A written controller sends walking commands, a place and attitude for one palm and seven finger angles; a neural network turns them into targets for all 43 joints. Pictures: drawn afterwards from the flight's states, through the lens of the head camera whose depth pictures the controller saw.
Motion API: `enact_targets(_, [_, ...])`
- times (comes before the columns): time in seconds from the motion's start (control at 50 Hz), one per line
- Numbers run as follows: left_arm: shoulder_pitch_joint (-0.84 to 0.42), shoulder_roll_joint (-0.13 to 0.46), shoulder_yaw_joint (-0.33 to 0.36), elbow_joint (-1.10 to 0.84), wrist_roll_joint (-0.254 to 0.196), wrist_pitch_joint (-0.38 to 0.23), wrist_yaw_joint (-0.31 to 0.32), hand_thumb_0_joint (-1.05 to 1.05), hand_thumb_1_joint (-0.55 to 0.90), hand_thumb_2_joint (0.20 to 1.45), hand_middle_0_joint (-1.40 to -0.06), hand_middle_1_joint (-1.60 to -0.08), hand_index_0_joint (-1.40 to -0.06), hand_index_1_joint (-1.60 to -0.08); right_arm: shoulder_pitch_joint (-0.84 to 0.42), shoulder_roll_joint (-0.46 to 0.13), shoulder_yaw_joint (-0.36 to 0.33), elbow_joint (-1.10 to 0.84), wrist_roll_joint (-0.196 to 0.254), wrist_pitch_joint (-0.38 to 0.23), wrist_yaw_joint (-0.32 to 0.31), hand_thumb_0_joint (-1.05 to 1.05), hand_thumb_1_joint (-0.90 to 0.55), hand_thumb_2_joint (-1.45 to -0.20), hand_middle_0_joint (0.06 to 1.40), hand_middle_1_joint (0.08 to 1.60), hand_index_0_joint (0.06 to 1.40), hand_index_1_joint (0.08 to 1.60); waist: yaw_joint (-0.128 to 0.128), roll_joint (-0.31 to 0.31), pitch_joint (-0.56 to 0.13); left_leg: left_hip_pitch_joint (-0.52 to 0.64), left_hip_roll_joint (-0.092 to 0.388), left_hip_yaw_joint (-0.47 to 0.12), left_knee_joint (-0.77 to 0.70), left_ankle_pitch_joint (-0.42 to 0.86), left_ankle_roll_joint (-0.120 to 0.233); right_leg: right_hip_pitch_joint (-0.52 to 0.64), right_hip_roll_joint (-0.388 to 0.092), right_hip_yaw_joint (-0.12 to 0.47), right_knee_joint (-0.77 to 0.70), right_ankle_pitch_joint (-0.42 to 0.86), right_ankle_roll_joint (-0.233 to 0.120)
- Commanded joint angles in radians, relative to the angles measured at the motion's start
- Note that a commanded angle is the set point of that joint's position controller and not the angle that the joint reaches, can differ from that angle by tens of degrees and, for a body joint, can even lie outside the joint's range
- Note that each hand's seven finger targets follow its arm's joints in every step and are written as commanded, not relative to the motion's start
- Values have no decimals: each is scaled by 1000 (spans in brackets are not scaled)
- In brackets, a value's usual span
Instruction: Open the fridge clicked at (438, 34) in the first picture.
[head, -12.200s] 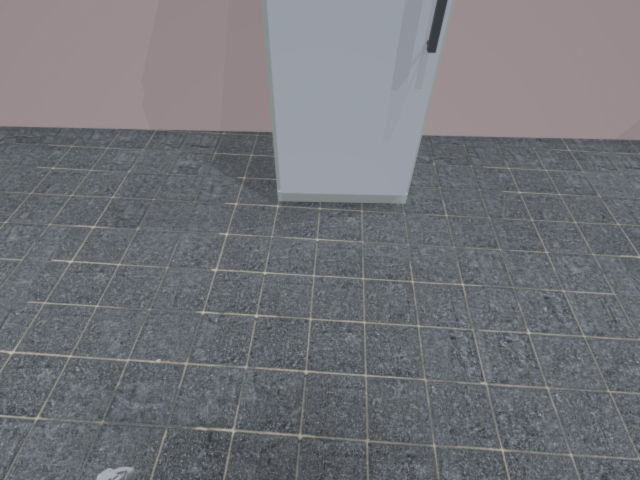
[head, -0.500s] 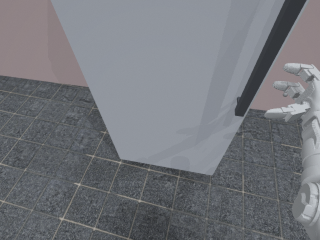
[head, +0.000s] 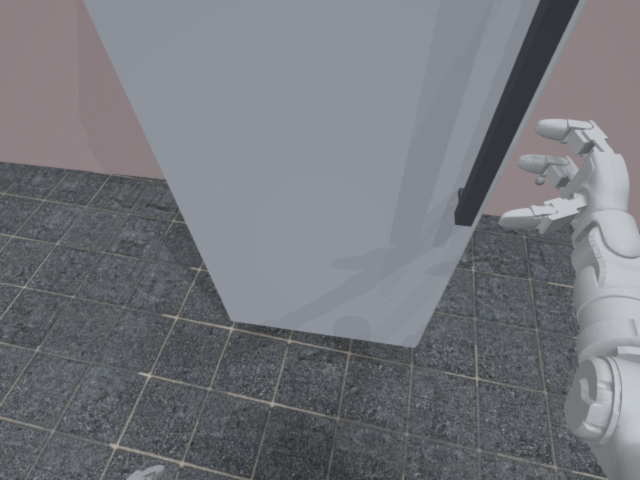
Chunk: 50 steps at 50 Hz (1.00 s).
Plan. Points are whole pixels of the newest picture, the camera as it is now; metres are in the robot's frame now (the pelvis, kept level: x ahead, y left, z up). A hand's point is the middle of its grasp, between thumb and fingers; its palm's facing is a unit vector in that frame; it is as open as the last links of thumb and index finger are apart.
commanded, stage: feel for the door with the fingertips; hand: right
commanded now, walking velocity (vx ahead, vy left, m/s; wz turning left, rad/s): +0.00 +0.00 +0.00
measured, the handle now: (520, 69) +0.53 -0.14 +0.24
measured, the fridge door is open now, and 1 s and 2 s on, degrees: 0 0 0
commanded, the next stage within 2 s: slide the fingers in behind the handle in 0.88 s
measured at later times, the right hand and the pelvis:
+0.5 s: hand (509, 177) +0.47 -0.16 +0.14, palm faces -0.01 +1.00 +0.01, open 13.9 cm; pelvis -0.01 +0.00 +0.00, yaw +0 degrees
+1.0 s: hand (516, 165) +0.49 -0.17 +0.14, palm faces +0.01 +1.00 +0.00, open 13.7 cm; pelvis +0.00 +0.01 +0.00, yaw +0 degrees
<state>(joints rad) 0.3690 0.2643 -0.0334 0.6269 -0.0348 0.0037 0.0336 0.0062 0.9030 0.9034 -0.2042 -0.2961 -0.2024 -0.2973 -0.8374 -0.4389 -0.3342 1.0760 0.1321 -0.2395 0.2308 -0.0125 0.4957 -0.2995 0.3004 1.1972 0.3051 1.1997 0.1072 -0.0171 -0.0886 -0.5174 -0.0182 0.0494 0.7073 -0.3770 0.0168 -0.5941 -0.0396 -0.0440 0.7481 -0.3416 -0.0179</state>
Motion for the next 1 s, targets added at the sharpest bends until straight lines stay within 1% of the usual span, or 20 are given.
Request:
enact_targets(0.0, [90, 168, 68, -72, -3, -25, 19, 0, 900, 900, -200, -300, -200, -300, -481, -289, -64, -255, 21, -91, 6, 0, 500, -300, 300, 1200, 300, 1200, -10, -54, -391, 80, -24, -31, -75, 393, 1, 306, 24, 64, -56, 333, -19])
enact_targets(0.04, [87, 165, 68, -67, -5, -25, 19, 0, 900, 900, -200, -300, -200, -300, -464, -252, -36, -239, 26, -78, 19, 0, 500, -300, 300, 1200, 300, 1200, -2, -70, -367, 63, -24, -29, -81, 390, 0, 307, 25, 59, -56, 323, -19])
enact_targets(0.12, [89, 165, 68, -62, -9, -26, 19, 0, 900, 900, -200, -300, -200, -300, -460, -189, 10, -213, 47, -47, 29, 0, 500, -300, 300, 1200, 300, 1200, 16, -25, -299, 43, -25, -26, -102, 353, -4, 276, 23, 56, -68, 270, -26])
enact_targets(0.16, [96, 169, 70, -61, -7, -25, 19, 0, 900, 900, -200, -300, -200, -300, -454, -227, -23, -217, 44, -44, 21, 0, 500, -300, 300, 1200, 300, 1200, 1, -30, -302, 55, -23, -26, -102, 342, 1, 264, 25, 60, -74, 262, -24])
enact_targets(0.2, [93, 160, 71, -62, -3, -32, 14, 0, 900, 900, -200, -300, -200, -300, -498, -174, 16, -278, 42, -61, 9, 0, 500, -300, 300, 1200, 300, 1200, 11, -62, -350, 49, -24, -25, -95, 353, 0, 310, 28, 62, -68, 290, -23])
enact_targets(0.28, [102, 163, 74, -52, 0, -35, 10, 0, 900, 900, -200, -300, -200, -300, -474, -188, -8, -239, 39, -69, -18, 0, 500, -300, 300, 1200, 300, 1200, 11, -3, -315, 54, -25, -24, -101, 333, -1, 272, 27, 60, -66, 263, -27])
enact_targets(0.36, [90, 155, 73, -53, -1, -40, 6, 0, 900, 900, -200, -300, -200, -300, -520, -160, 25, -252, 12, -73, -43, 0, 500, -300, 300, 1200, 300, 1200, 11, -83, -325, 19, -22, -28, -95, 304, 1, 291, 29, 60, -68, 238, -20])
enact_targets(0.38, [102, 159, 74, -50, 3, -41, 6, 0, 900, 900, -200, -300, -200, -300, -527, -183, 1, -259, 13, -81, -55, 0, 500, -300, 300, 1200, 300, 1200, 11, -42, -342, 35, -24, -24, -90, 308, 2, 293, 27, 67, -64, 254, -21])
enact_targets(0.42, [94, 155, 74, -47, 1, -45, 4, 0, 900, 900, -200, -300, -200, -300, -551, -152, 26, -250, 9, -84, -68, 0, 500, -300, 300, 1200, 300, 1200, 22, -47, -340, 17, -26, -24, -91, 304, -2, 301, 25, 67, -66, 246, -19])
enact_targets(0.48, [109, 162, 72, -42, 8, -43, 5, 0, 900, 900, -200, -300, -200, -300, -544, -231, -40, -226, -3, -90, -86, 0, 500, -300, 300, 1200, 300, 1200, 5, -25, -363, 62, -24, -30, -81, 338, 0, 275, 29, 64, -59, 268, -21])
enact_targets(0.58, [114, 162, 68, -49, 7, -34, 4, 0, 900, 900, -200, -300, -200, -300, -530, -227, -27, -158, -18, -80, -81, 0, 500, -300, 300, 1200, 300, 1200, 16, 7, -313, 67, -22, -34, -87, 347, -4, 224, 30, 55, -62, 249, -24])
enact_targets(0.64, [120, 163, 69, -47, 5, -33, 5, 0, 900, 900, -200, -300, -200, -300, -577, -227, -18, -162, -16, -80, -69, 0, 500, -300, 300, 1200, 300, 1200, 26, -31, -337, 53, -22, -38, -85, 358, -5, 243, 30, 56, -59, 259, -22])
enact_targets(0.68, [128, 160, 72, -51, 8, -35, 3, 0, 900, 900, -200, -300, -200, -300, -575, -181, 6, -171, -3, -89, -58, 0, 500, -300, 300, 1200, 300, 1200, 33, -26, -362, 49, -26, -36, -83, 372, -3, 274, 29, 57, -49, 288, -24])
enact_targets(0.72, [134, 166, 72, -37, 6, -34, 5, 0, 900, 900, -200, -300, -200, -300, -581, -209, -10, -136, 2, -83, -50, 0, 500, -300, 300, 1200, 300, 1200, 41, -8, -340, 40, -25, -37, -89, 357, -8, 248, 27, 59, -51, 264, -24])
enact_targets(0.76, [136, 167, 71, -35, 5, -32, 6, 0, 900, 900, -200, -300, -200, -300, -590, -195, 8, -114, -1, -73, -43, 0, 500, -300, 300, 1200, 300, 1200, 48, -12, -317, 27, -25, -41, -92, 352, -9, 231, 29, 57, -49, 251, -27])
enact_targets(0.8, [144, 168, 74, -34, 8, -32, 6, 0, 900, 900, -200, -300, -200, -300, -624, -228, -14, -152, -7, -84, -47, 0, 500, -300, 300, 1200, 300, 1200, 40, -57, -378, 40, -23, -43, -81, 375, -7, 260, 30, 59, -43, 284, -25])
enact_targets(0.88, [157, 164, 75, -26, 11, -29, 4, 0, 900, 900, -200, -300, -200, -300, -631, -215, -2, -158, -5, -92, -48, 0, 500, -300, 300, 1200, 300, 1200, 51, -36, -370, 40, -26, -35, -80, 382, -7, 257, 29, 63, -37, 302, -26])
enact_targets(0.92, [157, 168, 77, -24, 10, -27, 2, 0, 900, 900, -200, -300, -200, -300, -610, -228, -19, -143, -7, -87, -51, 0, 500, -300, 300, 1200, 300, 1200, 42, -54, -372, 21, -28, -35, -80, 378, -6, 270, 27, 64, -34, 306, -23])
enact_targets(0.94, [153, 166, 74, -23, 9, -26, 2, 0, 900, 900, -200, -300, -200, -300, -642, -198, 17, -149, -8, -84, -50, 0, 500, -300, 300, 1200, 300, 1200, 58, -70, -351, 3, -27, -35, -85, 362, -7, 268, 27, 64, -39, 291, -23])
enact_targets(0.98, [165, 169, 76, -14, 12, -27, 3, 0, 900, 900, -200, -300, -200, -300, -669, -204, 10, -136, -10, -83, -58, 0, 500, -300, 300, 1200, 300, 1200, 68, -55, -335, -18, -29, -31, -88, 333, -6, 265, 25, 70, -34, 276, -26])
